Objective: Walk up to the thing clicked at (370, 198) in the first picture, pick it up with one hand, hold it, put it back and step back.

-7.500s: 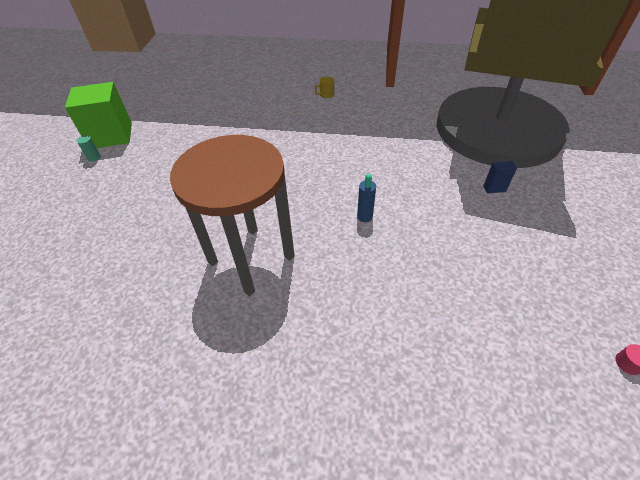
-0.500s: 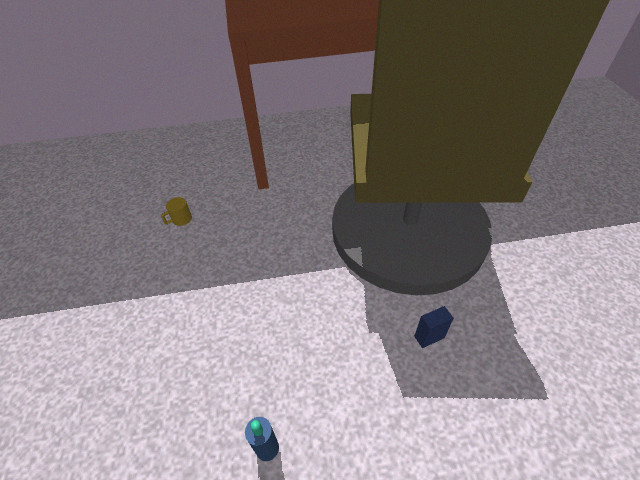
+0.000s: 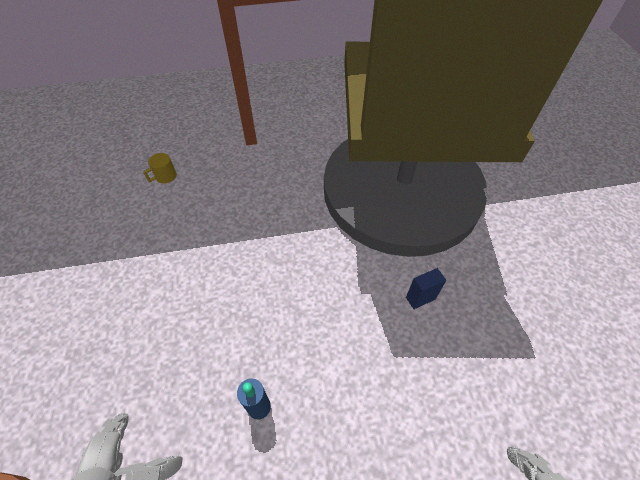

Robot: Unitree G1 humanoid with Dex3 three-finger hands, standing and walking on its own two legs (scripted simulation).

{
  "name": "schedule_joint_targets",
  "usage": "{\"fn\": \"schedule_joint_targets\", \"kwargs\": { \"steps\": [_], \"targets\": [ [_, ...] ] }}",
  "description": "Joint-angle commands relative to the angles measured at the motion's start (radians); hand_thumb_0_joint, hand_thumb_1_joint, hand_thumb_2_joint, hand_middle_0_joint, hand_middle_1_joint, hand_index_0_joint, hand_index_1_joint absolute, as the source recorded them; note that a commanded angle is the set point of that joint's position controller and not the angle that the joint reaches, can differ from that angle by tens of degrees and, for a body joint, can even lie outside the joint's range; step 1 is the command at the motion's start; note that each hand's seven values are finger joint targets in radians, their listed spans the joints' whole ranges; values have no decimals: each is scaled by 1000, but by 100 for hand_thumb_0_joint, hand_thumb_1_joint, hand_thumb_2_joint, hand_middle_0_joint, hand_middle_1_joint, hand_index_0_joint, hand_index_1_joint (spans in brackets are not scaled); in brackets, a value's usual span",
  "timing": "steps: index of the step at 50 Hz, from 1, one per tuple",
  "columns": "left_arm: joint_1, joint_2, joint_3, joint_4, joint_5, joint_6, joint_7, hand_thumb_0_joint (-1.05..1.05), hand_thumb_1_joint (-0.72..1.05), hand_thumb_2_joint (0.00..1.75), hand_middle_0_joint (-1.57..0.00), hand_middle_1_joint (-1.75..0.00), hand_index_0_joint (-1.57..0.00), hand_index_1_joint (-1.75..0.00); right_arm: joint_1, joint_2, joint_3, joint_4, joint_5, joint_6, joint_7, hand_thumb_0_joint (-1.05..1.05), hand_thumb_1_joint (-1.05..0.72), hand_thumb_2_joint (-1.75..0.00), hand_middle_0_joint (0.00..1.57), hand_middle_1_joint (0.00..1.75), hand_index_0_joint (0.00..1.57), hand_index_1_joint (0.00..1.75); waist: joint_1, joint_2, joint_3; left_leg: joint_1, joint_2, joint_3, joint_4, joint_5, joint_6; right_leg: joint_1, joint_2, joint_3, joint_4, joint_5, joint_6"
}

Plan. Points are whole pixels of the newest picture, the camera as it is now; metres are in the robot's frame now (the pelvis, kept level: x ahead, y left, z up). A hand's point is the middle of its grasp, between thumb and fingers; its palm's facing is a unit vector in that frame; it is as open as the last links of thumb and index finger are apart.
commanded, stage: go down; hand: left
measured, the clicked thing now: (253, 397) +0.36 +0.19 -0.65
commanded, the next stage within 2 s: none
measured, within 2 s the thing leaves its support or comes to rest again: neither
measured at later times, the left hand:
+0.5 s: hand out of the picture +0.15 +0.28 -0.18, palm faces +0.06 -0.95 -0.32, open 17.4 cm
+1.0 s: hand (136, 439) +0.22 +0.33 -0.26, palm faces +0.10 -0.97 -0.22, open 17.5 cm
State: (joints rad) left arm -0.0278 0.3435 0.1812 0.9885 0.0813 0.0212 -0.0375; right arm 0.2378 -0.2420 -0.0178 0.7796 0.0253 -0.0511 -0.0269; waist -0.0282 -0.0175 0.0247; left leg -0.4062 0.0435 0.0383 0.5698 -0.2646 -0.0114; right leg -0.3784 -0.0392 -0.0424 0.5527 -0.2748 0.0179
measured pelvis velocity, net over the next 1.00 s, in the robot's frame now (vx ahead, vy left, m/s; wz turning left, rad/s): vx -0.03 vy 0.00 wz -0.01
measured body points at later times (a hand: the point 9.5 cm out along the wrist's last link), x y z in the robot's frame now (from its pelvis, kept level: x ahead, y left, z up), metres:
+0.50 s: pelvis +0.00 +0.00 -0.06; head +0.08 +0.02 +0.39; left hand +0.14 +0.33 -0.16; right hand +0.16 -0.25 -0.14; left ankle +0.01 +0.13 -0.73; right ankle +0.00 -0.13 -0.73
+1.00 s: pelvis -0.03 +0.00 -0.18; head +0.12 +0.04 +0.25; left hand +0.21 +0.38 -0.25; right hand +0.15 -0.26 -0.27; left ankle +0.01 +0.13 -0.73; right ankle +0.00 -0.13 -0.73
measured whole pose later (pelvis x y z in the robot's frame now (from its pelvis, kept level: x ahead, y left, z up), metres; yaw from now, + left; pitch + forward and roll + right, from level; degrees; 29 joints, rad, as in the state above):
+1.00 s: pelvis -0.03 +0.00 -0.18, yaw +0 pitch +28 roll -3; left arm -0.04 0.51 0.47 0.70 -0.08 -0.19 -0.37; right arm 0.15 -0.29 0.00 0.60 -0.01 -0.21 -0.06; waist -0.03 -0.02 -0.17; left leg -1.43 0.06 -0.04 1.57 -0.63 -0.01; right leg -1.37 -0.05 -0.06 1.53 -0.65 0.02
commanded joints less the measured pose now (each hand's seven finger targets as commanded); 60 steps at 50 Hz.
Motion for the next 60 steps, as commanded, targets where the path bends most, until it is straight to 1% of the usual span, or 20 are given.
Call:
{"fn": "schedule_joint_targets", "kwargs": {
  "steps": [1, 3, 11, 13, 18, 22, 23, 28, 29, 32, 36, 37, 40, 42, 44, 46, 50, 53, 55, 60],
  "targets": [
    [54, 208, 61, -136, -2, 43, 8, 0, -23, 10, -7, -8, -7, -8, -11, -186, -68, -175, 2, -41, -8, 0, -88, -89, 20, 30, 20, 30, 22, 51, -208, 45, -36, -10, -11, 157, 8, 14, 50, -17, -3, 122, -42],
    [23, 205, 67, -195, -9, 45, 1, 0, -33, 9, -7, -8, -7, -8, -5, -180, -68, -193, -2, -52, -9, 0, -86, -89, 20, 30, 20, 30, 17, 46, -212, 4, -34, -11, 42, 134, 9, -37, 47, -15, 42, 98, -39],
    [134, 192, 88, -403, -25, 60, -33, 0, -60, 0, -10, -8, -10, -8, 25, -173, -77, -248, -8, -100, -21, 0, -84, -88, 20, 30, 20, 30, -8, 76, -305, -88, -15, -38, 194, 126, 6, -178, 47, -15, 214, 83, -35],
    [154, 226, 118, -479, -24, 75, -29, 0, -61, 2, -10, -8, -9, -9, 10, -170, -76, -268, -7, -107, -28, 0, -84, -88, 20, 30, 20, 30, 9, 92, -313, -124, -18, -39, 215, 99, 8, -197, 42, -11, 228, 59, -35],
    [251, 208, 114, -517, -30, 135, -44, 0, -61, 1, -10, -8, -9, -8, 19, -166, -68, -273, -10, -123, -46, 0, -85, -88, 20, 30, 20, 30, -11, 86, -296, -178, -16, -43, 267, 74, 10, -256, 43, -14, 276, 41, -30],
    [240, 231, 141, -655, -41, 151, -54, 0, -61, 0, -10, -6, -9, -7, -12, -161, -64, -322, -14, -142, -59, 0, -85, -89, 20, 30, 20, 30, -7, 105, -324, -209, -13, -56, 308, 57, 11, -297, 41, -17, 314, 17, -30],
    [299, 217, 144, -593, -41, 161, -58, 0, -61, 0, -10, -7, -9, -7, 11, -156, -62, -300, -16, -146, -61, 0, -86, -89, 20, 30, 20, 30, -11, 97, -322, -221, -14, -51, 325, 67, 13, -302, 41, -14, 326, 27, -30],
    [316, 226, 173, -678, -60, 143, -86, 0, -61, 0, -9, -6, -9, -6, -11, -145, -60, -341, -22, -165, -66, 0, -89, -90, 20, 30, 20, 30, -3, 89, -362, -292, -21, -49, 401, 71, 21, -337, 32, -2, 370, 42, -28],
    [332, 210, 164, -663, -66, 138, -98, 0, -61, 0, -9, -6, -9, -7, -11, -148, -62, -345, -22, -169, -66, 0, -89, -89, 20, 30, 20, 30, -15, 81, -359, -300, -18, -50, 413, 68, 20, -358, 36, -5, 386, 40, -26],
    [280, 257, 198, -688, -74, 105, -116, 0, -60, 0, -9, -6, -9, -6, -10, -151, -64, -337, -27, -182, -65, 0, -91, -90, 20, 30, 20, 30, -12, 125, -387, -324, -14, -60, 455, 94, 18, -412, 36, -7, 444, 46, -31],
    [157, 289, 243, -624, -100, 11, -151, 0, -59, 1, -9, -6, -8, -7, -24, -154, -63, -333, -31, -196, -61, 0, -91, -90, 20, 30, 20, 30, -14, 98, -368, -457, -16, -60, 542, -5, 24, -536, 33, 1, 526, -33, -30],
    [177, 291, 260, -533, -107, -12, -167, 0, -61, 0, -9, -5, -9, -5, -16, -164, -63, -319, -31, -200, -59, 0, -91, -90, 20, 30, 20, 30, -19, 94, -367, -485, -14, -66, 557, -20, 23, -569, 34, -1, 558, -55, -32],
    [48, 356, 306, -538, -132, -131, -228, 0, -61, 0, -9, -5, -9, -5, -15, -181, -68, -315, -30, -210, -53, 0, -90, -90, 20, 30, 20, 30, -11, 116, -453, -561, -18, -72, 649, -52, 25, -670, 32, 4, 660, -86, -35],
    [53, 354, 324, -470, -158, -194, -264, 0, -61, 0, -8, -7, -8, -7, -20, -189, -59, -313, -29, -217, -49, 0, -90, -90, 20, 30, 20, 30, 0, 110, -516, -595, -20, -75, 704, -17, 26, -712, 28, 5, 720, -63, -38],
    [4, 398, 346, -480, -164, -245, -295, 0, -61, 2, -8, -8, -8, -8, -24, -201, -57, -305, -29, -211, -48, 0, -90, -90, 20, 30, 20, 30, 16, 162, -573, -591, -13, -95, 728, -20, 18, -785, 25, 5, 776, -86, -44],
    [-5, 439, 390, -449, -176, -270, -316, 0, -61, 4, -8, -9, -7, -10, -27, -217, -58, -293, -31, -202, -45, 0, -89, -90, 20, 30, 20, 30, 42, 184, -623, -592, -9, -108, 757, -12, 12, -832, 24, 0, 820, -92, -46],
    [-39, 454, 419, -367, -195, -297, -359, 0, -60, 6, -7, -8, -6, -9, -30, -234, -60, -267, -32, -188, -40, 0, -88, -90, 20, 30, 20, 30, 50, 177, -660, -643, -6, -126, 811, -24, 13, -905, 27, -6, 882, -108, -51],
    [-128, 516, 457, -393, -211, -316, -383, 0, -59, 6, -7, -9, -6, -9, -32, -233, -58, -258, -31, -179, -40, 0, -88, -90, 20, 30, 20, 30, 44, 136, -677, -729, -10, -109, 861, -97, 23, -890, 26, 20, 873, -144, -44],
    [-175, 562, 496, -393, -222, -332, -400, 0, -59, 6, -7, -9, -6, -9, -32, -247, -56, -244, -31, -178, -38, 0, -88, -90, 20, 30, 20, 30, 47, 158, -723, -720, -7, -119, 888, -69, 23, -935, 30, 6, 921, -126, -48],
    [-277, 567, 503, -293, -236, -371, -443, 0, -56, 6, -6, -9, -6, -9, -33, -248, -44, -218, -34, -173, -38, 0, -89, -90, 20, 30, 20, 30, 22, 152, -691, -818, -4, -127, 946, -154, 26, -1037, 33, 0, 980, -194, -51]
  ]
}}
